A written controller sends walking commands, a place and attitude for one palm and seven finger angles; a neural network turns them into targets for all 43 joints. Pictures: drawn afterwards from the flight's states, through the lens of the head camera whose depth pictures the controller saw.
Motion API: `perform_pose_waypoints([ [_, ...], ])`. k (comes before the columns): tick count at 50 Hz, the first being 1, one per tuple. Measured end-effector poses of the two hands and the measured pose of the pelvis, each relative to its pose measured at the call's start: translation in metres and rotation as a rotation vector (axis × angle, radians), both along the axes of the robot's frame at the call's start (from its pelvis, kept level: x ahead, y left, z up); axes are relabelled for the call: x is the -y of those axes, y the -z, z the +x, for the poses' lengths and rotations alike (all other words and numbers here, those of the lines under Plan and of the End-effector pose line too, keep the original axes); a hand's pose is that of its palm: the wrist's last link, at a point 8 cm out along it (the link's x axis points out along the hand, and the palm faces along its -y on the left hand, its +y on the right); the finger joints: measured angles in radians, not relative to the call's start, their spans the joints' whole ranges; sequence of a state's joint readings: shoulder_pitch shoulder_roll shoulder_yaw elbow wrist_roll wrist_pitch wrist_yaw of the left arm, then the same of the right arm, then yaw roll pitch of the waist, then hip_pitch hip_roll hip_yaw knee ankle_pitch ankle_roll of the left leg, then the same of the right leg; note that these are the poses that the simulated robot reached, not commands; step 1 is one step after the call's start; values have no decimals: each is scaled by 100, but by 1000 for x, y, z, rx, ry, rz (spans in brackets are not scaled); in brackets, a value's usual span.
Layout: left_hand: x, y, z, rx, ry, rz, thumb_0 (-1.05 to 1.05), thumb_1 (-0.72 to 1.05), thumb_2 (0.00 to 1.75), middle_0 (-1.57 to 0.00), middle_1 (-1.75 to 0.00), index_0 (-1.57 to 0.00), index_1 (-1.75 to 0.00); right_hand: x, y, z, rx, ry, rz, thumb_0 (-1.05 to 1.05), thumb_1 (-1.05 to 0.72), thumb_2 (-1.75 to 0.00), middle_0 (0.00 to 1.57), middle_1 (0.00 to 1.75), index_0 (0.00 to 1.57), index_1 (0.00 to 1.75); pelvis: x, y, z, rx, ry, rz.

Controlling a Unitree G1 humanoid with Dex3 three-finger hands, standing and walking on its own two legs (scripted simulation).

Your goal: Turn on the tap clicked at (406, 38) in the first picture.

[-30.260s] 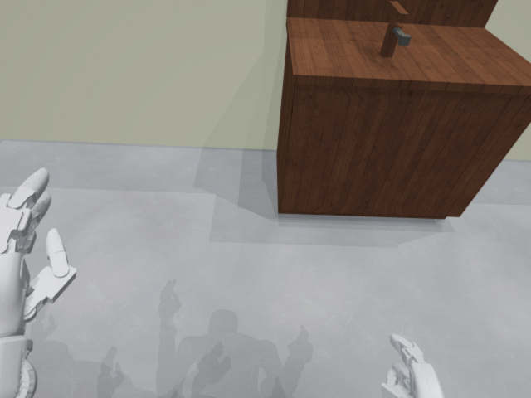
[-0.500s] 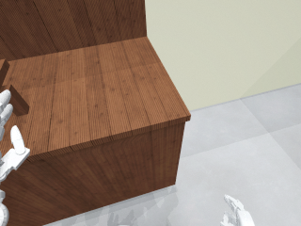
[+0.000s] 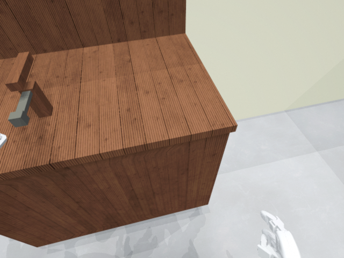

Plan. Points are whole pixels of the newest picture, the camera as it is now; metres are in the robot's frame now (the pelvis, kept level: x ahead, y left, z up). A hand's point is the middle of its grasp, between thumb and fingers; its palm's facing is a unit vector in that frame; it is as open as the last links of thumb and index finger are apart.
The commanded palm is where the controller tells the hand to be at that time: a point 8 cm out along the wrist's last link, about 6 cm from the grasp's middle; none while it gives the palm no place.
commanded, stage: come to a stop and stand still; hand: left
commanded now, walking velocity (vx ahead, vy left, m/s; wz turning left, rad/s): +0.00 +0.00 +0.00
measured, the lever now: (19, 118) +0.37 +0.41 +0.11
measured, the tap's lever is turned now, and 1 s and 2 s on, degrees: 0 0 0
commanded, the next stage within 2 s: look again from close up in 0.68 s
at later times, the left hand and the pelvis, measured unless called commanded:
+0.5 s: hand out of the picture +0.22 +0.32 +0.19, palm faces +0.32 -0.85 -0.41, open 7.4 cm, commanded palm +0.16 +0.36 +0.18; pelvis -0.02 +0.10 +0.01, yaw -5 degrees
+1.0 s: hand (5, 165) +0.22 +0.31 +0.17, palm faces +0.37 -0.86 -0.36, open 7.4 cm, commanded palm +0.16 +0.34 +0.18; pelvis -0.01 +0.08 +0.01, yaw -4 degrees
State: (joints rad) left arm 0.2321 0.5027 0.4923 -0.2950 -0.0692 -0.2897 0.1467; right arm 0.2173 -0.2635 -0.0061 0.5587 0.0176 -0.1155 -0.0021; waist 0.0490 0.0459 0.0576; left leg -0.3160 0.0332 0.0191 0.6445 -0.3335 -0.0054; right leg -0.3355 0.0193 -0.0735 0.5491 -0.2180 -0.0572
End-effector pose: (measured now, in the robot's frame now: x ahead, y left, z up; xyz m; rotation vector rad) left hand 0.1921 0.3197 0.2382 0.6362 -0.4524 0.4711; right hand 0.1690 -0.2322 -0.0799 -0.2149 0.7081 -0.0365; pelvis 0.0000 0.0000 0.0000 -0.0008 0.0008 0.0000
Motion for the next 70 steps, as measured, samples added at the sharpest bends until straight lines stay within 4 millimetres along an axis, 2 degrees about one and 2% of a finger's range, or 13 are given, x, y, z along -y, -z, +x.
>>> perform_pose_waypoints([
  [7,0,71,-16,-186,129,-243,1,90,90,-21,-30,-20,-30,-39,-7,-39,-10,68,-18,1,-90,-90,20,30,20,30,-46,-4,-5,53,60,-3],
  [10,-11,84,-11,-227,139,-272,1,89,89,-21,-30,-21,-31,-58,-14,-49,-14,74,-31,2,-90,-90,20,30,20,30,-58,-7,-10,57,66,-3],
  [12,-22,80,-6,-210,131,-261,1,89,89,-22,-30,-21,-31,-70,-17,-51,-7,68,-28,2,-90,-90,20,30,20,30,-64,-8,-13,52,67,-4],
  [15,-35,60,0,-135,131,-214,2,89,89,-22,-30,-21,-31,-85,-19,-49,12,50,-19,2,-90,-90,20,30,20,30,-71,-7,-17,38,81,1],
  [19,-37,29,1,-42,184,-151,2,89,89,-21,-30,-21,-31,-99,-21,-41,34,31,-11,2,-90,-90,20,30,20,30,-86,-8,-23,29,78,-22],
  [21,-36,24,-3,-36,214,-128,1,90,89,-21,-30,-21,-31,-103,-23,-38,44,39,-5,2,-90,-90,20,30,20,30,-91,-8,-24,24,83,-23],
  [23,-38,27,-8,-70,225,-119,1,90,89,-21,-30,-21,-30,-105,-24,-35,52,56,-1,1,-90,-90,20,30,20,30,-96,-9,-24,19,91,-21],
  [28,-55,54,-20,-200,151,-168,1,89,89,-21,-30,-21,-31,-106,-24,-34,47,81,-12,1,-90,-90,20,30,20,30,-102,-9,-23,17,93,-12],
  [32,-64,65,-25,-210,83,-231,1,89,89,-21,-30,-21,-31,-105,-20,-35,17,54,-39,1,-90,-90,20,30,20,30,-102,-9,-25,27,78,-10],
  [42,-41,42,-19,-95,129,-219,1,90,90,-21,-30,-21,-31,-100,-25,-24,37,35,-30,2,-90,-90,20,30,20,30,-89,-11,-22,31,70,-13],
  [52,-26,58,-12,-205,119,-238,1,89,89,-21,-30,-21,-31,-73,-24,-20,28,79,-37,1,-90,-90,20,30,20,30,-72,-12,-12,13,67,-21],
  [59,-17,54,-13,-189,115,-243,1,89,89,-21,-30,-21,-31,-57,-24,-17,4,81,-68,1,-90,-90,20,30,20,30,-62,-13,-8,12,53,-25],
  [70,-16,52,-20,-210,115,-232,1,89,89,-21,-30,-21,-31,-56,-29,-6,38,80,-62,1,-90,-90,20,30,20,30,-63,-13,-9,12,38,-33],
])
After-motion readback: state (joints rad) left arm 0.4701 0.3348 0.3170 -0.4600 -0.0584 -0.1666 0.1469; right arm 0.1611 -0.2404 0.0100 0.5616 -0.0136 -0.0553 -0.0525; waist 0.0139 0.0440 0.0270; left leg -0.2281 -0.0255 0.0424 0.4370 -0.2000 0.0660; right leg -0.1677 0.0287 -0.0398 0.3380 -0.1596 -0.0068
